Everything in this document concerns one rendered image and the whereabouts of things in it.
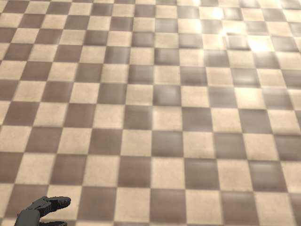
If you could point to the robot left hand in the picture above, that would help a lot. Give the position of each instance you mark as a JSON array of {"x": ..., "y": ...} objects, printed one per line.
[{"x": 40, "y": 208}]

